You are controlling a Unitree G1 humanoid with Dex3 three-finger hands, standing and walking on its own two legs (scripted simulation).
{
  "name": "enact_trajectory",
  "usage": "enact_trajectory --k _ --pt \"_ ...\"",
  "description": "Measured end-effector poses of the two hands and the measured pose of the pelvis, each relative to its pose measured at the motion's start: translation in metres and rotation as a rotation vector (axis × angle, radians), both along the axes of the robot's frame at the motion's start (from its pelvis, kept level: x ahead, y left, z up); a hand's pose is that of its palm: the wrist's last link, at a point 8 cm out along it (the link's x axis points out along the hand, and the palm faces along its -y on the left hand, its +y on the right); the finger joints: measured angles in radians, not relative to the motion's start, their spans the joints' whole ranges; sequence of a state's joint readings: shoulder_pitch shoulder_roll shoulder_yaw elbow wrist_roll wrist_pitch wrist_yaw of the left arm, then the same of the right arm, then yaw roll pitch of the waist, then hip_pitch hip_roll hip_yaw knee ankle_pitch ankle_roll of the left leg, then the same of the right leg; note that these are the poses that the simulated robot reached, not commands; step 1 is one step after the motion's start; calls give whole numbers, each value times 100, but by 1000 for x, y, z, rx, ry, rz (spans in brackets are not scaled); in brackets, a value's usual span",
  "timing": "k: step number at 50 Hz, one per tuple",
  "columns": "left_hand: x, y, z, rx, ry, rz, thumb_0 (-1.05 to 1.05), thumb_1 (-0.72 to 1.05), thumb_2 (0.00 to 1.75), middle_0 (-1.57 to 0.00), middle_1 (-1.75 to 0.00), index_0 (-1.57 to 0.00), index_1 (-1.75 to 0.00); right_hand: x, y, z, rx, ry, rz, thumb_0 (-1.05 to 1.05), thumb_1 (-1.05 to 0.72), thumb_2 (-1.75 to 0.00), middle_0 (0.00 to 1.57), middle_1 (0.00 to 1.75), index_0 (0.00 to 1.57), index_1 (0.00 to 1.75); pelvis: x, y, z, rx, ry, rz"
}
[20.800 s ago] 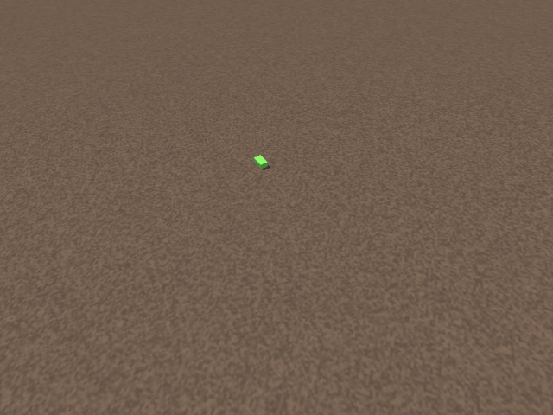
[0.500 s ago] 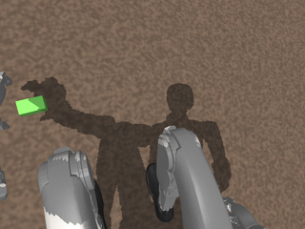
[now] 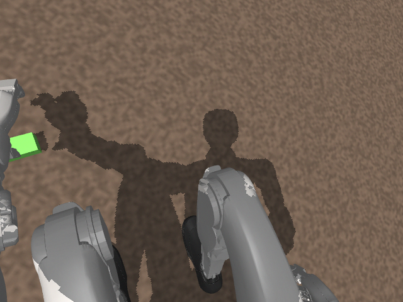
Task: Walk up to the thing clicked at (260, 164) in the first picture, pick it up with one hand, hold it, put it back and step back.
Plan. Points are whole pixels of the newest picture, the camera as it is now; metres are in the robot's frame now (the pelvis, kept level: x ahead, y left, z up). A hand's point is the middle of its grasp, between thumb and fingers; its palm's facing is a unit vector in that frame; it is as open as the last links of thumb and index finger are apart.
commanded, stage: approach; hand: left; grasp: from above
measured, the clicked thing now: (18, 147) +0.47 +0.31 -0.30
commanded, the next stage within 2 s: close in in 0.34 s
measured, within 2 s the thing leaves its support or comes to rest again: neither
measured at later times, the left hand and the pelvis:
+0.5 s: hand out of the picture +0.44 +0.34 -0.18, palm faces -0.48 -0.09 -0.87, open 13.5 cm; pelvis +0.00 +0.00 +0.00, yaw +0 degrees
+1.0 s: hand (4, 144) +0.46 +0.31 -0.24, palm faces -0.45 -0.13 -0.89, open 13.9 cm; pelvis +0.00 +0.00 -0.02, yaw -2 degrees
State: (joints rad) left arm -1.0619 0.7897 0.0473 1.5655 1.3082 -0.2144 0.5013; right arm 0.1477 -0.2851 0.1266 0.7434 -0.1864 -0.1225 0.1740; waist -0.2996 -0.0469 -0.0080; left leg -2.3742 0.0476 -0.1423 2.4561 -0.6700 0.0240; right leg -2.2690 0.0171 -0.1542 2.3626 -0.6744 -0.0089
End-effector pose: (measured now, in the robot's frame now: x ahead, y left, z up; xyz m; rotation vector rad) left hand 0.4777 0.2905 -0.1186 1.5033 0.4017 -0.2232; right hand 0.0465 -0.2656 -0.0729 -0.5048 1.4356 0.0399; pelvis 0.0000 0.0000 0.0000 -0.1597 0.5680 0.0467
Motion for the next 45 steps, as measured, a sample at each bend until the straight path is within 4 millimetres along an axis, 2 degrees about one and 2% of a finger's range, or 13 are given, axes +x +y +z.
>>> enact_trajectory --k 4,9,16,21,24,31,35,40,45 --pt "16 -16 2 1 -19 19 0 -34 85 -29 -81 -28 -82 -11 1 2 16 8 -26 0 -90 -89 20 30 20 30 1 0 1 -1 11 -5" --pt "20 -18 0 20 6 77 0 -34 84 -29 -79 -28 -81 -24 3 1 49 25 -62 0 -90 -89 20 30 20 30 2 -1 1 3 13 -15" --pt "-5 14 -8 28 87 159 0 -35 84 -28 -81 -27 -82 -30 4 -7 82 57 -78 0 -90 -89 20 30 20 30 0 -2 1 13 -1 -14" --pt "-22 42 -8 25 116 150 0 -38 86 -25 -83 -24 -84 -18 -1 -9 60 67 -36 0 -90 -89 20 30 20 30 0 -3 -1 8 -9 -6" --pt "-26 48 -7 17 112 107 0 -40 88 -24 -85 -23 -86 -6 -3 -9 37 64 -5 0 -90 -89 20 30 20 30 0 -2 -2 5 -10 -1" --pt "-22 37 -14 -20 82 32 0 -44 92 -20 -88 -19 -89 24 -4 0 -9 5 57 0 -90 -89 20 30 20 30 3 2 -1 -14 -15 2" --pt "-17 27 -22 -29 54 22 0 -44 93 -20 -88 -19 -89 31 -1 5 -15 -26 82 0 -90 -89 20 30 20 30 3 3 -2 -21 -22 -1" --pt "-12 20 -33 -29 37 59 0 -45 95 -18 -87 -17 -89 22 2 5 -8 -28 92 0 -90 -89 20 30 20 30 1 4 -7 -26 -32 -9" --pt "-10 20 -48 -13 59 107 0 -47 96 -17 -87 -15 -89 -1 6 3 5 7 70 0 -90 -89 20 30 20 30 0 4 -12 -28 -42 -18"
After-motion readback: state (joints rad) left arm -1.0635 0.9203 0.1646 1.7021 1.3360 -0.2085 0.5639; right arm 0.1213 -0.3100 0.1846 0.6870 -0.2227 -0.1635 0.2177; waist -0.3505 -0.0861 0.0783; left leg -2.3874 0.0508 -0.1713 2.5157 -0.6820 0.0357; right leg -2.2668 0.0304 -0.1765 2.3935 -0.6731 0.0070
